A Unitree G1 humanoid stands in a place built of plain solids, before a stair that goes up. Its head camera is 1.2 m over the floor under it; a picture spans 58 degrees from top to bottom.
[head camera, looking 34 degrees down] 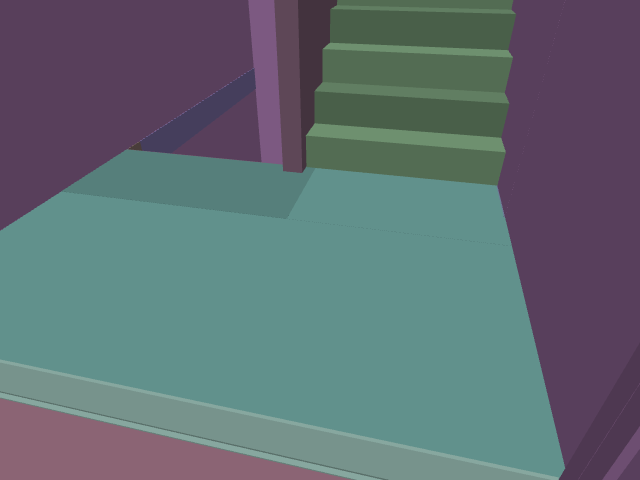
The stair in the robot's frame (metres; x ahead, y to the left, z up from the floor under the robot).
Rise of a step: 0.21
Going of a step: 0.24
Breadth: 1.25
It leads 13 degrees to the right of straight ahead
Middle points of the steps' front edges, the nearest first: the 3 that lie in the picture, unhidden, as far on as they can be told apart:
2.50 -0.52 0.22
2.73 -0.57 0.43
2.96 -0.62 0.64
